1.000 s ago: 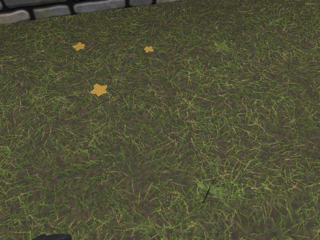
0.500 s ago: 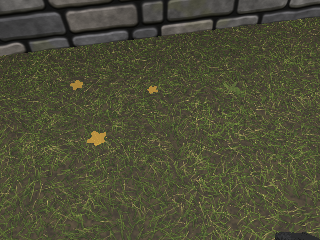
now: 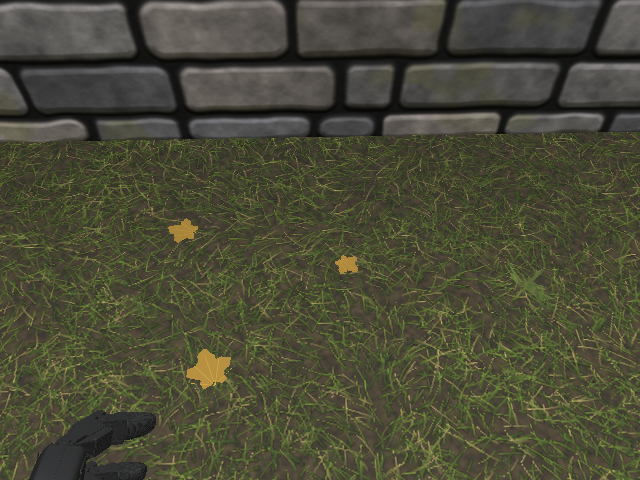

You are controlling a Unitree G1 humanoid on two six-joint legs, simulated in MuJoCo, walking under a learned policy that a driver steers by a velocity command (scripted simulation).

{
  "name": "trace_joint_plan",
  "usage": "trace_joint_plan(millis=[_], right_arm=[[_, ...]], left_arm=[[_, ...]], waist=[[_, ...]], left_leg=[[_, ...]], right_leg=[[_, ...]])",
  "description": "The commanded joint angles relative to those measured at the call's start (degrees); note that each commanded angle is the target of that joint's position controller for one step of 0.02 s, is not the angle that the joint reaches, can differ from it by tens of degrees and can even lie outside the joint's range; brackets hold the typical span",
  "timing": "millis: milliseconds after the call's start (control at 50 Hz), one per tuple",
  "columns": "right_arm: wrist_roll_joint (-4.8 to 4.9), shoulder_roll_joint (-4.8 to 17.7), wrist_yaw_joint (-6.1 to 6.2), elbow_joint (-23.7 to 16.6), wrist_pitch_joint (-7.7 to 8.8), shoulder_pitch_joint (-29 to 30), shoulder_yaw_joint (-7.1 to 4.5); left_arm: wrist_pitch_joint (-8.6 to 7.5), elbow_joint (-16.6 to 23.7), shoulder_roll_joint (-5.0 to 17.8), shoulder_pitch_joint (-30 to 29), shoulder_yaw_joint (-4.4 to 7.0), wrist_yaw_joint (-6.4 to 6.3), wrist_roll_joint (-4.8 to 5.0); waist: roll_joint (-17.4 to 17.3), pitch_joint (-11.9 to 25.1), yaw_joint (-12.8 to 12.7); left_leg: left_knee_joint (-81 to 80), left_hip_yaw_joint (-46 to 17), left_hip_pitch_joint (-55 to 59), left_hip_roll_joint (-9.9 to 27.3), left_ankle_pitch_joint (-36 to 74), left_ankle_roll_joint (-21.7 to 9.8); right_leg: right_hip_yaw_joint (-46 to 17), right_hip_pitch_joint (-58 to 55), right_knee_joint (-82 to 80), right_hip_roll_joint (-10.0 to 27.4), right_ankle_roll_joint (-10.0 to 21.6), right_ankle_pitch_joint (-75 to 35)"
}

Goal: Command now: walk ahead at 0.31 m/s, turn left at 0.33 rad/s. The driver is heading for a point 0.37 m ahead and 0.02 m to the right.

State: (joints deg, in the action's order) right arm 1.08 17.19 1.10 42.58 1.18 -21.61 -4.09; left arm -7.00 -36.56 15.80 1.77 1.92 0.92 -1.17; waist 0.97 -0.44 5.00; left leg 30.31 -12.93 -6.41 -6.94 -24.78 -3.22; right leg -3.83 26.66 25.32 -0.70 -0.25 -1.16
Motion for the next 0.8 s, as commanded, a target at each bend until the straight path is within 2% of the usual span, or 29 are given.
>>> trace_joint_plan(millis=[20,40,60,80,100,120,160,200,240,280,300,320,340,360,380,400,420,480,560,660,800], right_arm=[[-1.03,1.0,0.23,-4.5,1.15,-5.3,0.47],[-0.41,4.4,-0.08,-3.9,1.37,-9.5,0.41],[0.15,7.9,0.04,-3.3,0.73,-5.3,-0.68],[-0.03,8.3,0.31,-4.5,-0.06,0.4,-0.87],[-0.56,7.5,0.51,-5.2,-0.84,3.6,-0.79],[-0.81,6.0,0.53,-5.6,-1.47,4.1,-0.61],[-0.81,2.4,0.5,-4.9,-2.14,2.2,0.42],[-1.23,1.1,0.55,-4.4,-2.01,2.4,1.01],[-1.13,1.8,0.48,-4.1,-2.2,3.3,0.91],[-1.25,2.2,0.25,-4.1,-2.64,4.4,0.69],[-1.65,2.3,0.15,-4.2,-2.8,5.3,0.61],[-2.44,3.0,0.21,-5.1,-2.93,7.1,0.59],[-2.94,5.0,0.49,-6.4,-2.94,8.3,0.37],[-2.54,8.4,0.8,-6.9,-3.16,10.9,-0.29],[-2.34,5.7,0.44,-6.2,-3.08,11.4,0.03],[-2.58,3.4,0.11,-6.3,-2.75,12.0,0.63],[-2.75,2.9,0.0,-6.1,-2.35,12.1,0.83],[-2.11,2.9,0.09,-5.6,-1.16,10.7,0.85],[-1.86,2.6,0.37,-5.6,-0.99,10.5,0.86],[-1.71,2.2,0.34,-5.1,-1.04,10.3,0.82],[-1.68,1.6,0.46,-3.3,-0.91,9.5,0.67]], left_arm=[[-0.56,1.3,12.8,14.3,4.08,-0.67,-2.18],[0.55,-0.5,11.6,17.2,4.2,-0.15,0.22],[1.21,0.6,8.3,15.0,3.36,-0.21,0.92],[1.81,1.1,6.3,11.7,2.48,-0.29,0.55],[2.1,0.9,4.4,8.9,1.55,-0.08,0.28],[2.23,0.4,3.6,6.7,1.05,0.03,-0.02],[2.58,-0.7,4.3,3.8,1.23,0.3,-0.45],[3.0,-1.6,5.8,3.3,1.74,0.05,-0.25],[3.47,-2.7,6.5,4.3,1.89,-0.17,0.38],[4.01,-3.2,6.3,3.8,1.55,-0.16,0.91],[4.19,-3.5,5.7,3.7,1.21,-0.08,1.14],[4.2,-4.4,4.3,5.4,0.61,0.07,1.05],[4.11,-4.9,3.1,6.9,0.05,0.22,0.2],[4.0,-5.3,3.0,10.9,0.11,0.44,-0.32],[4.34,-5.7,2.7,9.9,-0.07,0.12,-0.33],[4.69,-5.8,3.7,8.0,0.19,-0.18,-0.14],[4.95,-6.0,3.8,7.7,0.32,-0.5,0.0],[5.14,-6.9,4.0,9.0,0.44,-0.87,0.04],[5.06,-8.0,3.6,8.6,0.47,-1.0,0.53],[5.73,-9.6,3.7,8.3,0.61,-1.36,0.77],[6.5,-12.3,3.9,7.7,0.83,-2.08,0.9]], waist=[[9.3,19.7,-6.1],[15.8,24.4,-6.0],[7.8,18.1,-7.5],[3.5,13.0,-7.7],[1.7,8.6,-6.8],[2.7,6.8,-4.8],[6.2,5.6,-2.5],[7.4,8.0,-2.6],[7.2,10.1,-3.3],[6.3,9.3,-2.8],[6.0,8.0,-2.5],[4.9,6.3,-2.8],[1.6,5.5,-3.8],[-5.6,3.6,-7.6],[-8.4,3.2,-6.6],[-7.4,0.5,-5.7],[-6.7,-0.2,-5.6],[-5.3,0.9,-5.5],[-3.3,2.6,-5.3],[-1.7,2.8,-5.5],[-1.4,2.2,-5.6]], left_leg=[[31.1,0.8,-21.1,0.3,-0.8,3.2],[41.7,1.7,-29.1,0.9,-15.7,4.8],[46.1,0.7,-31.8,3.3,-11.9,6.0],[45.8,2.7,-32.4,4.8,-8.3,6.5],[42.3,3.6,-31.5,6.4,-6.7,6.9],[37.3,3.9,-27.9,8.4,-5.1,6.9],[25.8,8.0,-19.0,8.6,-3.0,7.5],[16.7,9.8,-12.5,8.4,2.0,7.8],[10.6,10.2,-8.6,8.2,8.4,7.4],[3.2,11.0,-3.7,7.8,14.7,6.1],[-1.2,11.4,-1.1,7.4,17.4,5.1],[-4.6,9.6,0.9,8.7,19.6,3.8],[-5.8,4.6,3.0,13.2,23.3,2.0],[-4.8,2.9,0.0,15.4,19.3,-0.6],[-6.5,3.6,-7.1,13.9,7.0,-1.2],[-7.2,4.3,-10.0,12.1,3.6,-0.2],[-6.8,5.0,-10.7,11.4,5.7,0.9],[-3.9,6.0,-8.4,10.7,15.2,1.8],[-1.8,6.6,-6.7,10.2,21.7,1.7],[-1.3,7.0,-6.5,9.7,24.0,1.6],[-1.8,7.7,-6.6,9.1,23.6,1.8]], right_leg=[[-20.7,-41.9,4.7,21.8,15.7,-36.9],[-34.0,-45.5,2.3,27.6,20.5,-27.4],[-29.5,-39.5,0.3,24.3,18.0,-19.2],[-22.7,-33.3,-0.4,21.1,15.5,-17.2],[-17.7,-26.3,-1.7,18.2,14.5,-19.3],[-14.5,-20.7,-3.0,16.2,13.4,-19.7],[-7.7,-12.5,-5.3,12.0,12.5,-23.0],[-5.1,-11.3,-5.4,11.5,13.2,-26.8],[-5.0,-12.5,-5.2,12.3,13.4,-22.4],[-4.8,-10.4,-5.1,11.8,12.2,-9.8],[-4.6,-8.5,-5.1,10.6,10.5,-0.3],[-4.6,-6.4,-5.2,8.9,7.6,9.7],[-3.5,-3.8,-3.5,6.8,4.3,18.8],[0.3,-3.1,-2.3,2.3,2.0,23.9],[2.9,-8.8,-1.0,1.2,0.5,20.9],[2.9,-9.7,-0.1,1.2,0.0,18.5],[2.8,-10.0,0.4,1.5,0.4,16.9],[2.1,-10.8,1.2,2.1,0.9,11.9],[2.1,-12.5,2.6,2.5,0.8,7.1],[1.9,-14.1,3.3,2.7,0.6,5.3],[1.7,-15.0,3.1,2.9,0.5,5.6]])
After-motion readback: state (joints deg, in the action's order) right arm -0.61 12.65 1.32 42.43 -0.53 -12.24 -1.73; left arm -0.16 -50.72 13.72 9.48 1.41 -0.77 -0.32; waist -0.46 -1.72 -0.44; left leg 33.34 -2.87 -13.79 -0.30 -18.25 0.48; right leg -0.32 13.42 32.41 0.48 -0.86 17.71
